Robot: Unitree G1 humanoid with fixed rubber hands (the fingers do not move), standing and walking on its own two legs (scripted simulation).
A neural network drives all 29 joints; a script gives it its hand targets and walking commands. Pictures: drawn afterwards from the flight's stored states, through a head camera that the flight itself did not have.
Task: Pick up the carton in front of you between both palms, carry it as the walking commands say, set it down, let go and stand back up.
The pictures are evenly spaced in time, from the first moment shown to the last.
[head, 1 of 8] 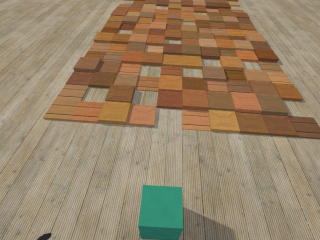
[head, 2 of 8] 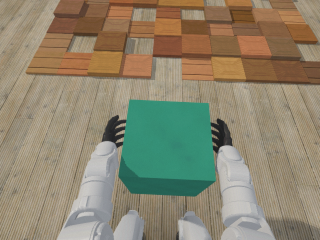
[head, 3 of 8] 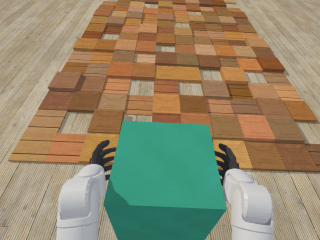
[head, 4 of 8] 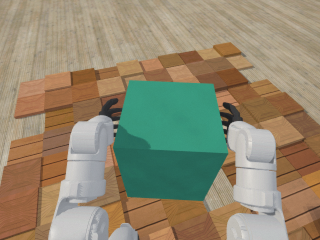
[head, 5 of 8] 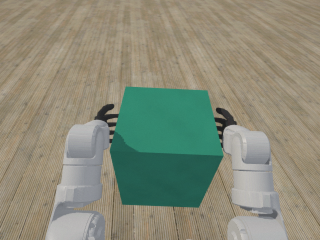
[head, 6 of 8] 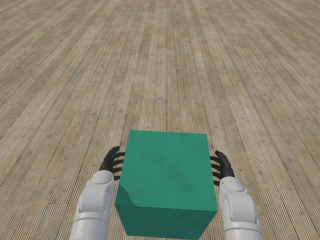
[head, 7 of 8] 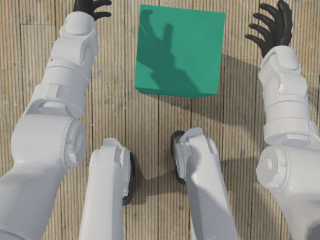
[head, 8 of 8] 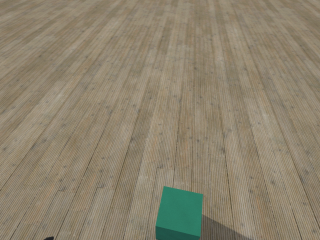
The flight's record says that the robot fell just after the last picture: no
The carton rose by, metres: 0.78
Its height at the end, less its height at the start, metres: +0.00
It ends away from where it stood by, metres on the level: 6.69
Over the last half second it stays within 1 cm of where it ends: yes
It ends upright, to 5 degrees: yes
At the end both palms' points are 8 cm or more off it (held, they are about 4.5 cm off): yes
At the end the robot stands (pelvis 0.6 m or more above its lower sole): yes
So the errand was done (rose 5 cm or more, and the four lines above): yes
